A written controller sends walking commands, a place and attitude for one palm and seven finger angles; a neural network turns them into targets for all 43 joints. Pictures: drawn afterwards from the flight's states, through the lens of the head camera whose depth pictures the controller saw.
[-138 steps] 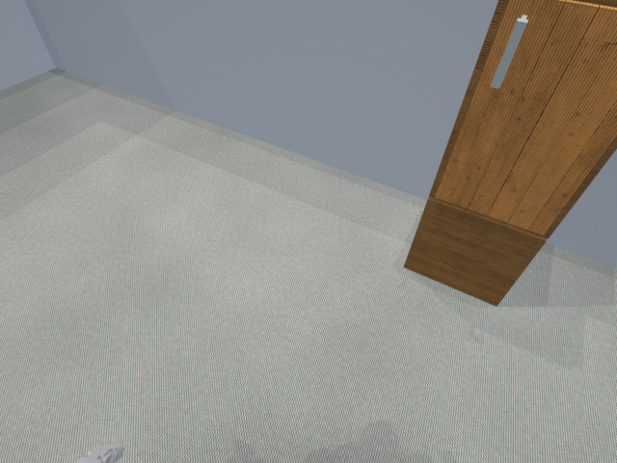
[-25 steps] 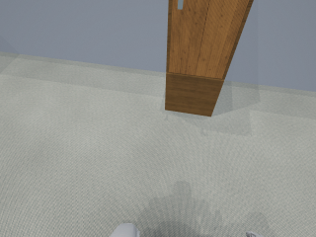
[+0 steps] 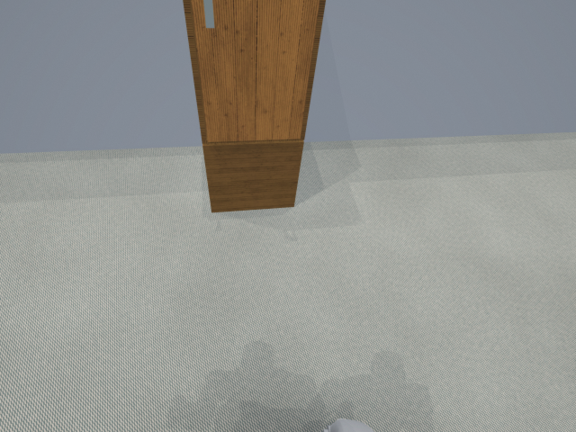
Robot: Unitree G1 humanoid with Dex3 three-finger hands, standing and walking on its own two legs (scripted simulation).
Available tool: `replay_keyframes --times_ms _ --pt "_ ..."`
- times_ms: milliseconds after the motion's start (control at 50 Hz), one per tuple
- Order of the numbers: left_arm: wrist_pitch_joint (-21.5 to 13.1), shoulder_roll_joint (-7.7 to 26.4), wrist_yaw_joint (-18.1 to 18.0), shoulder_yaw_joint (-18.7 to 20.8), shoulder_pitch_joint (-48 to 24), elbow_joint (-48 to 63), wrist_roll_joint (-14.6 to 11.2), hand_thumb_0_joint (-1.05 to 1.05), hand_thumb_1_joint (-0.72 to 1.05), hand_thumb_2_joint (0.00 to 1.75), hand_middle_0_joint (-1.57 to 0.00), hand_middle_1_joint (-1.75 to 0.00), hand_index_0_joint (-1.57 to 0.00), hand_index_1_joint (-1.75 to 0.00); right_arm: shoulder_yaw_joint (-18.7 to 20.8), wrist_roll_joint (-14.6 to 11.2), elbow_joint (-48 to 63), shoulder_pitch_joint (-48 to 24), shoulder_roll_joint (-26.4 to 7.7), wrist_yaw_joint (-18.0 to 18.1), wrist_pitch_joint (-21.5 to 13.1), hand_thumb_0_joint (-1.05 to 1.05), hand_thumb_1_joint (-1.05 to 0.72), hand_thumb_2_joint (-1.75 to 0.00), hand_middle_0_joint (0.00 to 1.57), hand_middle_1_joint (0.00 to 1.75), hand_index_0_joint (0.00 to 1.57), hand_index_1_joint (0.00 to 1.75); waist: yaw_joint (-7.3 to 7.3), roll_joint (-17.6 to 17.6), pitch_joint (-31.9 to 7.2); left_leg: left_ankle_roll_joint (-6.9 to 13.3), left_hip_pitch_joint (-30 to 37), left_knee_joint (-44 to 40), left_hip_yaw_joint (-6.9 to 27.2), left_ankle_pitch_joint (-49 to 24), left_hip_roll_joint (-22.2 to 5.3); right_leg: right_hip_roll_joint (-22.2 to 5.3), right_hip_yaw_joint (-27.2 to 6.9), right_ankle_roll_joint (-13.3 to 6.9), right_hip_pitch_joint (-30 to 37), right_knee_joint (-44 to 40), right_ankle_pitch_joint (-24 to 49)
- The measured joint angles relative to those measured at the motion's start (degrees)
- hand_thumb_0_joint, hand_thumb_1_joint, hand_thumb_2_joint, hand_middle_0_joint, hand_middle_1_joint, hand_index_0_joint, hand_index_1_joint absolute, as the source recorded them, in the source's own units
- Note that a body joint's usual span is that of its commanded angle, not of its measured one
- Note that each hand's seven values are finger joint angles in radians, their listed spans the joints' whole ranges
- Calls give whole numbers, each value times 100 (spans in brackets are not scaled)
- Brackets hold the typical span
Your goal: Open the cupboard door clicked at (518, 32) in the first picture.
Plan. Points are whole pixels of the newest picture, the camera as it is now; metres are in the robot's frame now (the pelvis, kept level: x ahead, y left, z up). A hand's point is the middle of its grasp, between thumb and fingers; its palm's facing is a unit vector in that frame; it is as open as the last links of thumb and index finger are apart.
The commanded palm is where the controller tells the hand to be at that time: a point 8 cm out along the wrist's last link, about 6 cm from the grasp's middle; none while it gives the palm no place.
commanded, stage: walk to a spot facing it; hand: left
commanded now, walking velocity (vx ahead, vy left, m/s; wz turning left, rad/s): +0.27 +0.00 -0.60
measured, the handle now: out of the picture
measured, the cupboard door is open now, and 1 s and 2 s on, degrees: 0 0 0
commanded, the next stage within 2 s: turn to face it in 0.56 s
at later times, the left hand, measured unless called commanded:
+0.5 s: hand (204, 426) +0.15 +0.13 -0.17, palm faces -0.23 -0.95 -0.19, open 7.4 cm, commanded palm none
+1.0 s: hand (241, 282) +0.40 +0.11 -0.17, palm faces -0.29 -0.94 -0.16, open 7.4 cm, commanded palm none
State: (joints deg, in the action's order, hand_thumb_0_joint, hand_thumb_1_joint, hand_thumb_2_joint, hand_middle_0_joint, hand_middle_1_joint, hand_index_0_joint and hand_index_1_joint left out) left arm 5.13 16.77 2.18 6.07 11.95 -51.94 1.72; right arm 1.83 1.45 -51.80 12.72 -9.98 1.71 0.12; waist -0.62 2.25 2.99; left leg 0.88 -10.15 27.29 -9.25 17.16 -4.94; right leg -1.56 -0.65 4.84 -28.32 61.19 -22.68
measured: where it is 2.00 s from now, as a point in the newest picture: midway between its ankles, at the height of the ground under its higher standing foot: (287, 421)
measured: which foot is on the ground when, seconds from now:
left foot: down 0.00-0.18, up 0.20-0.60, down 0.62-1.00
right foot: up 0.00-0.16, down 0.18-0.62, up 0.64-1.00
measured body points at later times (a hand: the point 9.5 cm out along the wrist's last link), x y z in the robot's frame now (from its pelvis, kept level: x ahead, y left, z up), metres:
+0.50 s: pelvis +0.10 -0.05 +0.00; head +0.11 -0.04 +0.45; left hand +0.17 +0.18 -0.16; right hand +0.11 -0.32 -0.14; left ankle +0.23 +0.07 -0.69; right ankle -0.01 -0.14 -0.74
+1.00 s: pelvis +0.25 -0.02 +0.00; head +0.27 -0.01 +0.45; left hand +0.42 +0.16 -0.15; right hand +0.14 -0.23 -0.15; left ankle +0.28 +0.04 -0.74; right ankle +0.21 -0.16 -0.70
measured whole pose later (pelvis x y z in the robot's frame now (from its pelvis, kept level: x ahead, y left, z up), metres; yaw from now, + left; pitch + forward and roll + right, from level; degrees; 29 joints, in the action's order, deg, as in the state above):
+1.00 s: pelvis +0.25 -0.02 +0.00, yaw -17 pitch +0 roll -1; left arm 1.7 10.7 -0.8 3.2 7.3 -56.6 1.3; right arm 1.8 1.4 -62.4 20.6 -7.3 1.1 -0.5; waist 3.0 2.0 0.9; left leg 4.4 -12.6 24.4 -7.7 12.4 0.1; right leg -3.8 3.0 3.5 -24.2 49.4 -19.9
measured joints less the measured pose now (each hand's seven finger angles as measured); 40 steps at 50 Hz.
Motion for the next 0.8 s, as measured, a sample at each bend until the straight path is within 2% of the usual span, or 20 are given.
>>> replay_keyframes --times_ms 60,120,160,180,200,220,260,300,420,520,600,620,660,680,700,740,800 --pt "15 -106 49 -58 -97 -26 -1 1 91 90 -20 -30 -20 -30 39 24 -93 135 -59 -44 -17 0 -90 -90 21 30 20 30 87 -92 52 -71 38 101 -269 106 -149 -119 231 -51 328 -861 -161" --pt "-19 -231 116 -117 -192 -32 7 1 91 90 -20 -30 -20 -30 101 45 -224 302 -190 -79 -15 0 -90 -90 21 30 20 30 205 -231 24 -187 45 297 -533 283 -331 -114 469 -168 691 -1664 -285" --pt "-99 -303 143 -153 -257 0 14 1 91 90 -20 -30 -20 -30 147 48 -308 457 -306 -94 -11 0 -90 -90 21 30 20 30 282 -346 -21 -298 -18 594 -644 484 -483 -40 623 -293 1052 -2351 -89" --pt "-183 -318 143 -180 -286 36 21 1 91 90 -20 -30 -20 -30 162 29 -335 569 -369 -107 -4 0 -90 -90 21 30 20 30 304 -395 -60 -343 -131 901 -649 653 -576 7 663 -434 1232 -2734 158" --pt "-289 -355 115 -204 -338 44 23 1 91 90 -20 -30 -20 -30 177 8 -402 623 -435 -118 40 0 -90 -90 21 30 20 30 306 -473 -52 -385 -341 1483 -475 1025 -634 76 678 -571 1203 -2677 389" --pt "-378 -394 71 -233 -357 54 -6 1 91 90 -20 -30 -20 -30 178 9 -487 643 -485 -126 120 0 -90 -90 21 30 20 30 303 -517 -45 -394 -606 2162 -183 1290 -580 118 680 -638 1193 -2543 366" --pt "-504 -461 -13 -265 -256 66 -50 0 91 90 -20 -30 -20 -30 183 16 -614 657 -531 -155 231 1 -91 -90 20 30 20 30 255 -519 -100 -382 -1083 3202 219 1195 -419 178 627 -679 1363 -2610 249" --pt "-571 -486 -78 -279 -53 21 -54 0 90 90 -20 -30 -20 -30 189 40 -648 596 -525 -193 234 1 -91 -90 20 30 20 30 181 -436 -182 -414 -1452 3632 346 843 -341 218 477 -681 1610 -2908 281" --pt "-651 -535 -114 -352 489 -375 -22 0 90 90 -20 -30 -21 -30 207 43 -317 153 -405 -264 59 1 -91 -90 20 30 19 30 188 -304 -223 -558 -2215 3112 498 -138 -362 304 135 -659 2241 -3730 499" --pt "-682 -569 -144 -371 779 -626 0 0 90 90 -21 -30 -21 -30 164 12 -172 -182 -257 -312 -15 0 -91 -90 20 30 19 30 42 -236 -156 -514 -2283 2183 488 -488 -295 349 -50 -551 2594 -3948 340" --pt "-642 -527 -170 -316 958 -764 9 0 90 90 -21 -30 -21 -30 93 -15 -100 -326 -139 -299 -153 0 -91 -90 20 30 20 30 -112 -105 -115 -387 -1713 1058 382 -500 -92 297 -222 -384 2718 -3633 -115" --pt "-621 -499 -169 -287 994 -798 -12 1 90 90 -21 -30 -21 -30 66 -2 -85 -350 -106 -270 -231 0 -91 -90 20 30 20 30 -110 -37 -97 -235 -1551 854 319 -694 -33 260 -287 -382 2622 -3266 -326" --pt "-520 -428 -158 -229 922 -869 -68 1 90 90 -21 -30 -21 -30 -10 32 -74 -423 -13 -211 -343 0 -91 -90 20 30 20 30 -134 95 6 78 -1513 1194 120 -444 -52 252 -314 -484 2006 -1626 -696" --pt "-479 -402 -158 -212 884 -889 -66 1 90 90 -20 -30 -21 -30 -49 36 -78 -421 26 -187 -359 0 -91 -90 20 30 20 30 -140 112 27 155 -1410 1238 16 -279 -101 288 -278 -515 1649 -778 -756" --pt "-454 -377 -154 -195 833 -908 -56 1 90 90 -20 -30 -20 -30 -74 34 -99 -390 67 -157 -365 0 -91 -90 21 30 20 30 -113 114 27 195 -1271 1169 -68 -184 -129 287 -176 -529 1320 -102 -662" --pt "-439 -323 -135 -166 652 -906 -22 1 91 90 -20 -30 -20 -30 -100 34 -169 -250 147 -90 -379 0 -91 -90 21 30 20 30 0 101 27 220 -979 835 -139 -237 -106 193 85 -514 799 625 -308" --pt "-481 -289 -167 -179 310 -778 -20 1 91 90 -20 -30 -20 -30 -59 -15 -423 36 204 28 -403 -1 -92 -90 21 30 20 30 100 84 -2 272 -601 227 -149 -429 39 -11 278 -425 344 485 133"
